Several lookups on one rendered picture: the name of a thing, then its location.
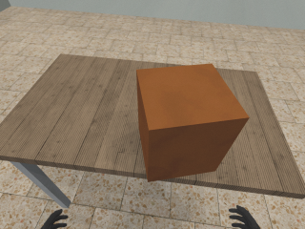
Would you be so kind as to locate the robot right hand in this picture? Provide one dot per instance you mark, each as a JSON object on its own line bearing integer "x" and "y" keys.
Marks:
{"x": 249, "y": 221}

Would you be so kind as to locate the carton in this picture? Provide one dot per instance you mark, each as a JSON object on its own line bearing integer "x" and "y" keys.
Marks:
{"x": 188, "y": 119}

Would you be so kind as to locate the robot left hand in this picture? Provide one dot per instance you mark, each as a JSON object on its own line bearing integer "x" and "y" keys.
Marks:
{"x": 54, "y": 217}

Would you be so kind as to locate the table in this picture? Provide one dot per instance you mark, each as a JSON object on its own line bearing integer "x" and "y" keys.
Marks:
{"x": 82, "y": 114}

